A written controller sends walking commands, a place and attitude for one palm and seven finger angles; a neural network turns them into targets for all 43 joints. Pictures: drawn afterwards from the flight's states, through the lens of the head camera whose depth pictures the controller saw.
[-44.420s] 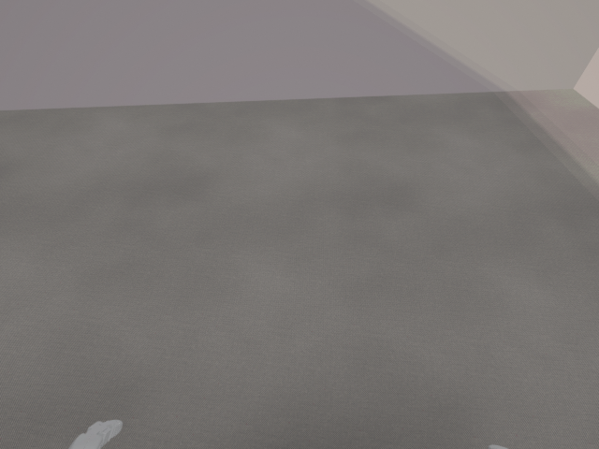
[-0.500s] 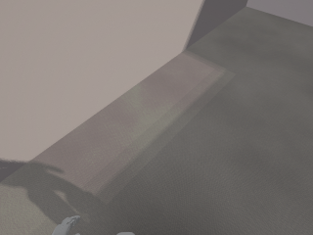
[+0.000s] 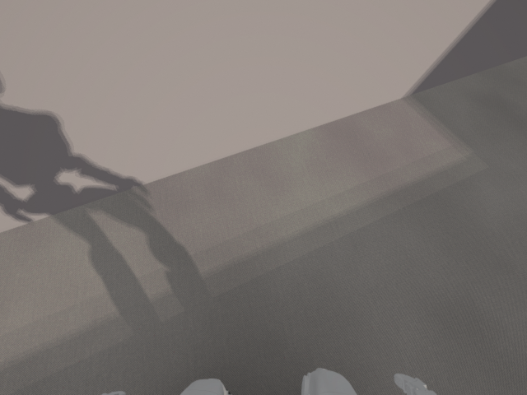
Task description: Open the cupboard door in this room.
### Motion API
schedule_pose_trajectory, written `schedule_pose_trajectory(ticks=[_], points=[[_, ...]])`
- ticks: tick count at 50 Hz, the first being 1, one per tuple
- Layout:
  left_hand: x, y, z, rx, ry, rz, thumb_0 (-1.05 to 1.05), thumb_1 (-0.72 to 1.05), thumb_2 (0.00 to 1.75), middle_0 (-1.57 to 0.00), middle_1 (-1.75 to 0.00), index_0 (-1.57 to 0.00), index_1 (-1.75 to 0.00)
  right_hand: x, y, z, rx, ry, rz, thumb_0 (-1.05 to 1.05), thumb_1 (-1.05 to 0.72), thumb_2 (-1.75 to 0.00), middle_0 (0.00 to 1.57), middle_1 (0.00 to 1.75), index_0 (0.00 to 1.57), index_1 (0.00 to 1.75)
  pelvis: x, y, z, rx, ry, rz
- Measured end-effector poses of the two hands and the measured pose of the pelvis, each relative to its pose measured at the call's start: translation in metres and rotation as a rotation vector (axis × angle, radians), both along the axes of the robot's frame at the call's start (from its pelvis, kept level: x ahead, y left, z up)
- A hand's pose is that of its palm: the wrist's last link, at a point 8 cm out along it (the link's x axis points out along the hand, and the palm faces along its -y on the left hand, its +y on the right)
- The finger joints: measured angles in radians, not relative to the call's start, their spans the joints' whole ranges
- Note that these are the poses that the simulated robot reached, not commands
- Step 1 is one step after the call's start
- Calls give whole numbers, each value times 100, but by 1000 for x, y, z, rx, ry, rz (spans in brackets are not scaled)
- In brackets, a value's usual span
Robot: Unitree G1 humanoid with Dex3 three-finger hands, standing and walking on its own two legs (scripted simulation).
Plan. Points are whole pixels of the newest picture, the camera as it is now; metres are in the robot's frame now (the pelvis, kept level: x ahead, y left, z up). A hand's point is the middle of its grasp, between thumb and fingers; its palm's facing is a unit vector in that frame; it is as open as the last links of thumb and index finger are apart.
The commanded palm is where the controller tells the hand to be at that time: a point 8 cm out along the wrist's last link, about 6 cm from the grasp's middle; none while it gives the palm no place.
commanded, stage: turn to face it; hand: left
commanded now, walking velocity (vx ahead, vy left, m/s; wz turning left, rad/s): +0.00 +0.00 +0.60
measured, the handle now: out of the picture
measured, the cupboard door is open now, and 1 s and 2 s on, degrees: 52 52 52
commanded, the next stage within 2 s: none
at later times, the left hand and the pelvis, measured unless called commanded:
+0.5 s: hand out of the picture +0.03 +0.16 -0.16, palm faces +0.29 -0.93 -0.22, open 7.4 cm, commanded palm none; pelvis +0.01 -0.05 +0.00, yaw +18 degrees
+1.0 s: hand out of the picture -0.02 +0.13 -0.14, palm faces +0.56 -0.77 -0.30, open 7.4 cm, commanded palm none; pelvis +0.03 -0.10 +0.00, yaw +35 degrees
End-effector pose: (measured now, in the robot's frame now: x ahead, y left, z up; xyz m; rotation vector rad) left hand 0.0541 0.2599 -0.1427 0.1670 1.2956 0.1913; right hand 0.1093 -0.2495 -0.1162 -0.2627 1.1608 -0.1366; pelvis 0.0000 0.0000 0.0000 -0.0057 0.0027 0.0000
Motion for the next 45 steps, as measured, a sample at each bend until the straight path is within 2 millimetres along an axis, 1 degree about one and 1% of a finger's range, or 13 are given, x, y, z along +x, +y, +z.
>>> schedule_pose_trajectory(ticks=[5, 9, 11, 13, 15, 19, 24, 28, 31, 34, 38, 41, 45], points=[[19, -3, 18, 26, -89, 19, 0, 91, 90, -20, -30, -20, -30, -14, -9, -3, 13, 58, 12, 0, -90, -89, 20, 30, 20, 30, 0, -12, 6, -10, 7, 47], [30, -15, 27, 59, -142, 27, 0, 91, 90, -20, -30, -20, -30, -19, -27, -13, 31, 89, 14, 0, -90, -89, 20, 30, 20, 30, 2, -30, 3, -5, 14, 89], [32, -22, 28, 85, -174, 31, 0, 91, 90, -20, -30, -20, -30, -18, -39, -23, 42, 98, 15, 0, -90, -89, 20, 30, 20, 30, 3, -41, -4, 14, 23, 111], [26, -30, 31, 98, -178, 43, 0, 91, 90, -20, -30, -20, -30, -14, -48, -27, 42, 111, 23, 0, -90, -89, 20, 30, 20, 30, 3, -47, -4, 13, 13, 138], [17, -39, 35, 95, -166, 67, 0, 91, 90, -20, -30, -20, -30, -7, -54, -25, 39, 119, 40, 1, -90, -89, 20, 30, 20, 30, 4, -50, 0, 17, 6, 172], [-2, -54, 34, 63, -135, 125, 0, 91, 90, -20, -30, -20, -30, 11, -56, -14, 35, 121, 88, 1, -91, -89, 20, 30, 19, 30, 10, -54, 8, 39, 2, 226], [-34, -61, 19, 12, -107, 212, 0, 91, 90, -20, -30, -20, -30, 48, -37, -5, 19, 88, 198, 1, -91, -90, 20, 30, 19, 30, 12, -52, 7, 45, -1, 294], [-66, -52, -5, -14, -67, 298, 0, 91, 90, -21, -30, -20, -30, 82, -14, -8, -5, 3, 293, 1, -91, -90, 20, 30, 19, 30, 11, -42, -10, 18, 2, 352], [-82, -44, -9, -1, -29, 347, 0, 91, 90, -20, -30, -20, -30, 91, -2, -3, -16, -21, 349, 0, -91, -89, 20, 30, 19, 30, 8, -45, -10, 21, -2, 380], [-87, -40, 0, 20, -38, 386, 1, 91, 90, -20, -30, -20, -30, 93, 2, 0, -21, -12, 387, 0, -90, -89, 20, 30, 20, 30, 7, -49, -4, 9, -2, 414], [-88, -40, 15, 54, -78, 421, 0, 91, 90, -20, -30, -20, -30, 94, 0, -2, -6, 18, 421, 0, -90, -89, 20, 30, 20, 30, 9, -58, 2, 1, -2, 452], [-86, -46, 24, 86, -101, 440, 0, 91, 90, -20, -30, -19, -30, 98, -6, -9, 15, 36, 438, 0, -90, -89, 20, 30, 20, 30, 13, -69, 2, 3, -1, 483], [-88, -63, 28, 138, -130, 467, 0, 91, 90, -20, -30, -20, -30, 111, -19, -25, 44, 54, 452, 0, -90, -89, 20, 30, 20, 30, 22, -88, -7, 20, 5, 526]])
